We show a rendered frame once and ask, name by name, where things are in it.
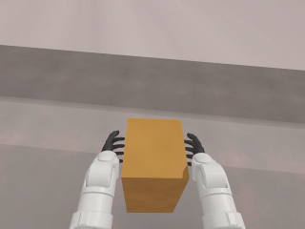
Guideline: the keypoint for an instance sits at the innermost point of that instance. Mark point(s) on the robot right hand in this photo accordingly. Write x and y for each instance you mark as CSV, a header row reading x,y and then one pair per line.
x,y
197,146

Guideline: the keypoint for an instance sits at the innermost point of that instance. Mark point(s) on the right robot forearm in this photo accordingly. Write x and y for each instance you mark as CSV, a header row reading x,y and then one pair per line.
x,y
215,194

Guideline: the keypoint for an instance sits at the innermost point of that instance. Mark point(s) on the robot left hand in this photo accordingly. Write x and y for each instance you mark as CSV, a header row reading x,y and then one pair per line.
x,y
108,146

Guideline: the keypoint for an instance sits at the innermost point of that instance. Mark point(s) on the left robot forearm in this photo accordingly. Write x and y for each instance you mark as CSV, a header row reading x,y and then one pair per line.
x,y
94,209

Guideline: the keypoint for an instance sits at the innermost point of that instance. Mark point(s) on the carton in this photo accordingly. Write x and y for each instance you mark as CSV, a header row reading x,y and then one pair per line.
x,y
155,168

